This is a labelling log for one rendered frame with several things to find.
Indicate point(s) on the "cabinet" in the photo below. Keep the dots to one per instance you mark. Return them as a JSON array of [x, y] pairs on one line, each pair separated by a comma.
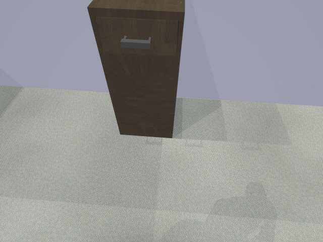
[[142, 87]]

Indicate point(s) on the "handle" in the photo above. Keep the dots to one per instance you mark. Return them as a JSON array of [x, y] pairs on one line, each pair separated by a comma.
[[135, 43]]

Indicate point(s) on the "drawer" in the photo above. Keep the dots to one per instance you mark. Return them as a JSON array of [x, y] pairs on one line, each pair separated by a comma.
[[163, 34]]

